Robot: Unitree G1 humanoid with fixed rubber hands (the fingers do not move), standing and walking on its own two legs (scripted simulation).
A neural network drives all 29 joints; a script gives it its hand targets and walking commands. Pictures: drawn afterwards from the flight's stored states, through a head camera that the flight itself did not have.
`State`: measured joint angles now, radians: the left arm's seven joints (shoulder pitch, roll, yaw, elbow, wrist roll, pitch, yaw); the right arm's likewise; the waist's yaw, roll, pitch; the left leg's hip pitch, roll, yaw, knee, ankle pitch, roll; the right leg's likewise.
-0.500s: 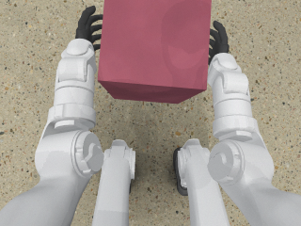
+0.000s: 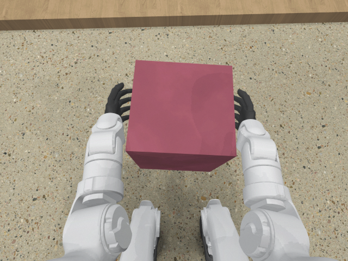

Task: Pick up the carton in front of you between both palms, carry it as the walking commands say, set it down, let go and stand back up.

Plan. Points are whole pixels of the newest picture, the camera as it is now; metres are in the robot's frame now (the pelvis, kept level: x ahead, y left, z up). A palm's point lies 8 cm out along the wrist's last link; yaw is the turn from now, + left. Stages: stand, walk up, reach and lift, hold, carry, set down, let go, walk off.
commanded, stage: reach and lift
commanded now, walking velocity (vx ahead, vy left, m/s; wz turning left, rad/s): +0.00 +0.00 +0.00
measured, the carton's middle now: (179, 125) +0.45 +0.00 -0.11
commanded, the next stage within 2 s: hold in 1.80 s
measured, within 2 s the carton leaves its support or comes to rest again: neither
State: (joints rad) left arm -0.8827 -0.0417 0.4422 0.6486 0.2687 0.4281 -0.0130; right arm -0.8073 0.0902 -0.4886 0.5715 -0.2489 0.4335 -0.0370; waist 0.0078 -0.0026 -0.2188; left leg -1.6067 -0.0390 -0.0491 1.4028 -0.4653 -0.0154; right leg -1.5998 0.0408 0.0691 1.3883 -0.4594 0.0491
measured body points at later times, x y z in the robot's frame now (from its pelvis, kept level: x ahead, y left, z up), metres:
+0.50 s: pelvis +0.05 -0.01 +0.13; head +0.13 -0.01 +0.57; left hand +0.40 +0.15 +0.10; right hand +0.40 -0.15 +0.09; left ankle +0.07 +0.12 -0.57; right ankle +0.08 -0.14 -0.57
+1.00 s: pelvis +0.05 -0.01 +0.17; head +0.03 +0.00 +0.62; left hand +0.36 +0.15 +0.19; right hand +0.36 -0.16 +0.18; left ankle +0.07 +0.12 -0.57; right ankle +0.08 -0.14 -0.57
